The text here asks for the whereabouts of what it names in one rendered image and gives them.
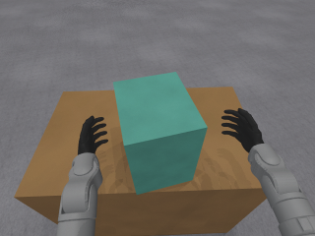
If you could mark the right robot forearm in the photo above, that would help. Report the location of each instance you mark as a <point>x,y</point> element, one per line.
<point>291,207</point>

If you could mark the robot right hand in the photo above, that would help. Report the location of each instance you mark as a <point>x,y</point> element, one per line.
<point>247,131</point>

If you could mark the robot left hand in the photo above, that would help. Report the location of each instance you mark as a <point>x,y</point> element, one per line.
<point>87,137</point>

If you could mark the carton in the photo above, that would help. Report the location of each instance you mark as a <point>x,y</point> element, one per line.
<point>162,130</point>

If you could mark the left robot forearm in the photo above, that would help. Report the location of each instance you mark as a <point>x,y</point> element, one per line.
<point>78,204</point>

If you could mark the pedestal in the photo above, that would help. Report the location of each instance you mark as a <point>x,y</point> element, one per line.
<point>223,190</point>

